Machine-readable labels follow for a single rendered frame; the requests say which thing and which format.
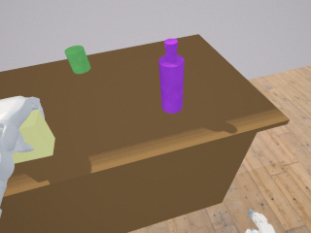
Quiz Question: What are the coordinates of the left robot forearm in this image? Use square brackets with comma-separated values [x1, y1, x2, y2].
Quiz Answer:
[0, 120, 19, 217]

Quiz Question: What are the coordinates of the table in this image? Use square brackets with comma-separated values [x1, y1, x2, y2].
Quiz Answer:
[0, 34, 290, 233]

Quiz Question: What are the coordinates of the sponge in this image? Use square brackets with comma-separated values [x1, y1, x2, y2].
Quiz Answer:
[12, 110, 55, 164]

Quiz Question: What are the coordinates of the right robot hand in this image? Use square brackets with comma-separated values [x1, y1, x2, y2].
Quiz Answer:
[245, 210, 276, 233]

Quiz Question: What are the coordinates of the left robot hand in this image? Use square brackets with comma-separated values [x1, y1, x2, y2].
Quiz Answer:
[0, 96, 45, 153]

